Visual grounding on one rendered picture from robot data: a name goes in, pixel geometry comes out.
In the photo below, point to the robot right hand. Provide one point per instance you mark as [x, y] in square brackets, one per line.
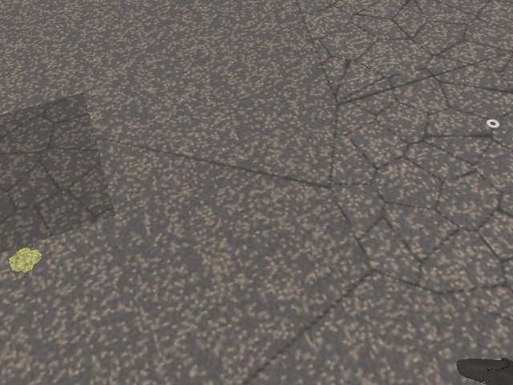
[490, 371]

